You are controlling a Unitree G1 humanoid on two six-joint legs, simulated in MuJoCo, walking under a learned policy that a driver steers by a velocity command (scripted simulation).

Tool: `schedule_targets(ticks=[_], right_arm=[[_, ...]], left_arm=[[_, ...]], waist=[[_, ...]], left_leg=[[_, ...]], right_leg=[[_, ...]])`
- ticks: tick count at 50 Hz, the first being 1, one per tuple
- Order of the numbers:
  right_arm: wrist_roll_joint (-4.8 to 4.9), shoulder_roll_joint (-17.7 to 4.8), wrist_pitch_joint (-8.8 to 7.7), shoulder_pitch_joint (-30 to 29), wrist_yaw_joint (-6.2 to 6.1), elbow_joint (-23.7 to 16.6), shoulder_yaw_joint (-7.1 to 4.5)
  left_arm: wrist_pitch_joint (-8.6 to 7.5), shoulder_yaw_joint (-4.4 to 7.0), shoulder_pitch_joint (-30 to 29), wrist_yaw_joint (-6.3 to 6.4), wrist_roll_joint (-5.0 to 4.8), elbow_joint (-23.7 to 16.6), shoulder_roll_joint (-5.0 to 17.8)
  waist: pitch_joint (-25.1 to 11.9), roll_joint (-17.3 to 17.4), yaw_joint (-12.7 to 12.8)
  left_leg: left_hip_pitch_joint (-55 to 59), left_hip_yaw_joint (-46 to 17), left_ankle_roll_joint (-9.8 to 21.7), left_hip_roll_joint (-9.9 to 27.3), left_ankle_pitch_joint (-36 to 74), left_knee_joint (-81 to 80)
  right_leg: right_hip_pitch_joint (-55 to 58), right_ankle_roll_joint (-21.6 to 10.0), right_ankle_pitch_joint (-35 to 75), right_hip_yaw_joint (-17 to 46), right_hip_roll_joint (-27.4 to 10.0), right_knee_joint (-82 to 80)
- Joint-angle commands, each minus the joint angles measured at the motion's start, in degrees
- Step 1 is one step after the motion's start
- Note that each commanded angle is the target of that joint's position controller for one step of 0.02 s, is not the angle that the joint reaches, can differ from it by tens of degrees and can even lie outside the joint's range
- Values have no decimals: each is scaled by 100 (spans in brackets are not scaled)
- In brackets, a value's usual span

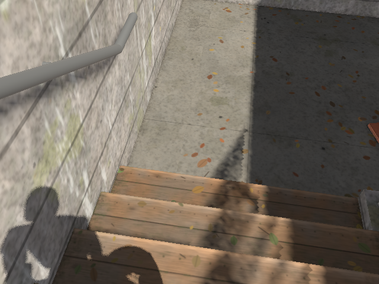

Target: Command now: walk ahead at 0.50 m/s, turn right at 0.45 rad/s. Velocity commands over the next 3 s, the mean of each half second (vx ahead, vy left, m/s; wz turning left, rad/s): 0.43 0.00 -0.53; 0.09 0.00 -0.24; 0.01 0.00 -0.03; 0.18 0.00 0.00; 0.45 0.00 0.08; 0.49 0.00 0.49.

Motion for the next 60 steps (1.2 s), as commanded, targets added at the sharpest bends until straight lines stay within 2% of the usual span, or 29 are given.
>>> schedule_targets(ticks=[1, 5, 8, 11, 13, 14, 16, 17, 18, 19, 20, 21, 22, 23, 25, 27, 28, 29, 32, 33, 37, 39, 41, 42, 43, 45, 47, 50, 60], right_arm=[[52, -364, -118, 300, -10, -147, -51], [24, -446, -271, 227, -110, -196, -17], [-57, -538, -184, 401, -195, -224, 0], [-126, -523, -68, 825, -274, -133, -8], [-106, -705, 77, 886, -359, -7, -90], [-113, -749, 141, 942, -379, 41, -103], [-166, -725, 249, 456, -395, 66, -68], [-60, -820, 258, 173, -390, -18, -124], [104, -417, 259, 527, -344, -284, -121], [283, -585, 222, 251, -344, -864, -37], [233, -772, 267, -286, -382, -1095, -83], [85, -745, 305, -418, -379, -1138, -63], [-54, -559, 381, -412, -368, -1211, -7], [-115, -668, 454, -459, -412, -1147, -17], [-79, -488, 592, -667, -434, -1250, 48], [-186, -333, 637, -297, -338, -1095, 67], [-168, -303, 641, -66, -300, -1028, 96], [-65, -403, 659, 392, -260, -756, 72], [-38, -671, 741, -521, -236, -992, 0], [-39, -625, 762, -761, -216, -1011, 21], [-32, -588, 672, -608, -60, -851, 26], [52, -542, 609, -232, -42, -725, 24], [17, -720, 502, 106, -101, -652, 18], [1, -753, 457, -110, -89, -751, 93], [-6, -630, 423, -540, -54, -907, 130], [71, -645, 478, -1135, -43, -1018, 127], [96, -710, 523, -971, -50, -954, 109], [146, -555, 569, -461, 4, -875, 75], [64, -323, 653, -409, -1, -319, 34]], left_arm=[[15, 145, 90, -140, -18, -234, 267], [-73, 196, -646, -298, -75, -547, 297], [-151, 70, -1467, -394, -161, -764, 19], [-227, -5, -2113, -364, -270, -1003, 16], [-220, -21, -2023, -335, -234, -1009, 109], [-242, 3, -1704, -297, -250, -910, 205], [-241, 160, 463, -208, -240, -131, 553], [-244, 284, 1326, -193, -85, 175, 811], [-236, 383, 1370, -224, -88, 186, 1400], [-223, 380, 1411, -205, -346, -34, 1577], [-147, 322, 1248, -117, -452, -231, 1360], [-95, 196, 856, -63, -363, -356, 1119], [-85, 183, 521, 50, -301, -448, 1098], [-210, -16, 194, 35, -240, -537, 716], [-336, -102, -295, 29, -303, -665, 659], [-370, -119, -283, 81, -277, -601, 733], [-354, -121, -227, 86, -380, -631, 704], [-347, -119, -114, 42, -336, -616, 741], [-172, -52, 313, -4, -335, -627, 860], [-94, -137, 173, 21, -299, -760, 636], [-53, -185, -9, 79, -180, -954, 588], [-16, -182, 284, 130, -254, -893, 563], [68, -140, 571, 164, -355, -834, 388], [124, -138, 337, 100, -376, -995, 353], [159, -118, 90, 34, -409, -940, 456], [219, -194, -60, -55, -433, -753, 184], [254, -249, 51, -93, -325, -537, 49], [202, -209, -84, -66, -346, -337, 380], [-2, -302, 78, 54, -355, 108, 181]], waist=[[111, 402, 191], [519, 491, 121], [696, 348, -345], [1156, 399, -801], [1276, 532, -855], [1131, 483, -731], [-151, 516, 323], [-377, -219, 891], [-740, -1761, 449], [-2078, -1396, 647], [-2211, -569, 799], [-1474, -48, 538], [-1175, -361, 287], [-775, 450, -28], [-174, 433, -456], [-730, -71, -632], [-1012, -374, -641], [-1303, -553, -768], [-703, -217, -384], [-436, -305, -266], [-59, -388, -165], [-98, 218, -150], [-169, 1275, -54], [-186, 1830, -37], [-53, 1305, 25], [-46, 1015, 244], [-119, 893, 292], [27, 119, -91], [59, 40, -104]], left_leg=[[137, -1458, 294, 1553, 1745, -1170], [-199, -1160, 190, 1530, 603, -783], [-359, -734, 113, 1430, -325, -401], [148, -694, 161, 1535, 435, 65], [391, -533, 179, 1585, 1749, 541], [626, -475, 192, 1611, 2450, 1039], [517, -321, 242, 1348, 3350, 3517], [-307, 237, 103, 726, 1452, 5825], [-3255, 154, -225, -27, -2916, 8154], [-4291, -510, -363, 239, -2796, 8475], [-4516, -683, -480, 332, -2285, 8057], [-4678, -946, -435, 395, -1490, 7346], [-4630, -1081, -502, 434, -1276, 7017], [-3983, -1352, -529, 573, -22, 5798], [-2500, -1223, -713, 449, 1059, 3659], [-1377, -1087, -771, 300, 1801, 2731], [-1233, -1075, -726, 277, 1937, 2415], [-871, -1033, -653, 240, 2495, 2657], [-1409, -1050, -464, 268, 2561, 2385], [-1069, -1137, -448, 312, 1760, 2268], [-288, -1197, -332, 233, 628, 1354], [790, -976, -262, 168, 1829, -351], [1214, -2839, 460, 1400, 5045, -1359], [591, -3666, 1139, 2093, 4887, -1728], [189, -3534, 1191, 1957, 4244, -1917], [-620, -2443, 475, 1227, 2854, -2031], [-669, -1958, 124, 884, 2353, -2011], [-47, -1669, -145, 462, 1185, -2051], [1186, -1399, -283, 413, 1695, -2356]], right_leg=[[-546, -204, 1865, 705, -185, -759], [-199, -222, 3548, 393, 102, -2209], [375, -179, 4070, -112, 202, -3145], [504, -188, 3561, -450, 88, -4162], [895, -293, 2640, -707, 52, -4554], [1272, -403, 2262, -683, 19, -4838], [3574, -605, 2799, -734, 88, -5241], [4771, -791, 3241, -759, 116, -5664], [7148, -1231, 7142, 84, -846, -3190], [8061, -1853, 7891, 1296, -1649, -2838], [7562, -2028, 6447, 1731, -1900, -3677], [6493, -2023, 4370, 1786, -1867, -4302], [5502, -2177, 3031, 2307, -2097, -4638], [4185, -1829, 2691, 1873, -1714, -4682], [1908, -1546, 3108, 1237, -900, -5010], [1893, -1340, 4664, 886, -614, -4509], [2286, -1246, 5275, 712, -530, -4343], [2324, -1186, 5256, 688, -536, -4197], [2426, -1193, 3251, 1015, -473, -4160], [2138, -1235, 3369, 1199, -705, -4241], [1916, -1341, 3197, 1570, -903, -4051], [1561, -844, 2352, 1028, -249, -3738], [1090, -244, -938, 235, 789, -2172], [1182, -127, -3016, 137, 845, -2146], [1604, -79, -2885, 213, 613, -2258], [2950, -102, -1529, -137, 448, -3154], [3785, -138, -436, -220, 495, -4069], [3422, -211, 329, 443, -60, -4590], [3061, -127, 396, 506, -205, -5633]])
Next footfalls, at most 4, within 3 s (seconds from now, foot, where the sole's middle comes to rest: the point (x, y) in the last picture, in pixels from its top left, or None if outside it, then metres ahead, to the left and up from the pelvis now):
0.34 right None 0.33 -0.14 -0.92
0.74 left None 0.39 0.05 -0.92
2.34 right None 0.62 -0.32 -1.10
2.88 left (230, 230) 0.97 -0.22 -1.27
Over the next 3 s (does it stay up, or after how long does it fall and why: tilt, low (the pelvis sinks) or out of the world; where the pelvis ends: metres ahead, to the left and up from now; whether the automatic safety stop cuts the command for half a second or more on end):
stays up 0.87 -0.26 -0.51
